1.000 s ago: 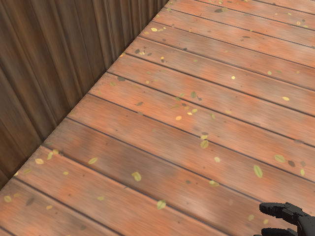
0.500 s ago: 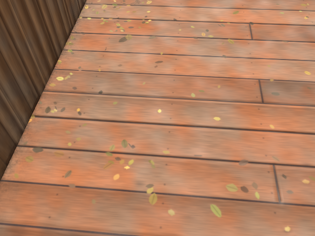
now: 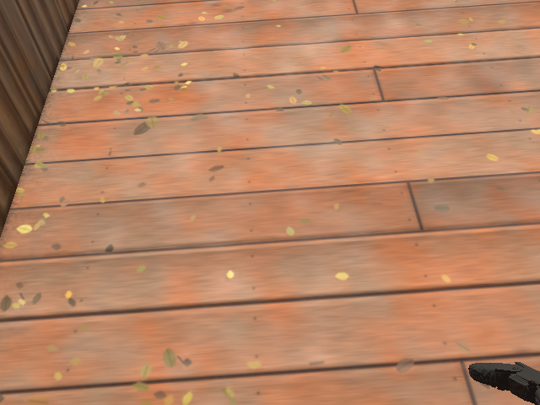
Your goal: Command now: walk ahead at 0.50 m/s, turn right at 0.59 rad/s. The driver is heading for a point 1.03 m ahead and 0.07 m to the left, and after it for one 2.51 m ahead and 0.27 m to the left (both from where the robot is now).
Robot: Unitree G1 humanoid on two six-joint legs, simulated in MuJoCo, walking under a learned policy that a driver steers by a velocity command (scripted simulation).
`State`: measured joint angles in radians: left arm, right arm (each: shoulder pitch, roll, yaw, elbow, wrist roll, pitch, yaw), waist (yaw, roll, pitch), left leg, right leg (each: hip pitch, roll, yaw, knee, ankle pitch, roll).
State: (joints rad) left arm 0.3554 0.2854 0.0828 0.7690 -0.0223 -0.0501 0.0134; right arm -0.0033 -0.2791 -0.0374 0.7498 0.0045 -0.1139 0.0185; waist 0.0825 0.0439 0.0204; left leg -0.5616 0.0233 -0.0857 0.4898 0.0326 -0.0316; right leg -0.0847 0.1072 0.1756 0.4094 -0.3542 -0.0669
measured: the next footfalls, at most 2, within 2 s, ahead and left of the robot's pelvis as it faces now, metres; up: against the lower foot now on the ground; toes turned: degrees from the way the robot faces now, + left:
left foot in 0.06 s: +0.21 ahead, +0.13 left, +0.00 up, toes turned -5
right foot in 0.50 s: +0.39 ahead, -0.15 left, +0.00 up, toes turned -12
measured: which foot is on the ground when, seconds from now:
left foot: up 0.00-0.04, down 0.06-0.52, up 0.54-0.78, down 0.80-1.00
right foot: down 0.00-0.06, up 0.08-0.48, down 0.50-1.00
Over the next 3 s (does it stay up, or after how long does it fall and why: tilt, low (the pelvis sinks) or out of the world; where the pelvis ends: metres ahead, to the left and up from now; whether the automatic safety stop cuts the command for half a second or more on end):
stays up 0.96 -0.03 0.00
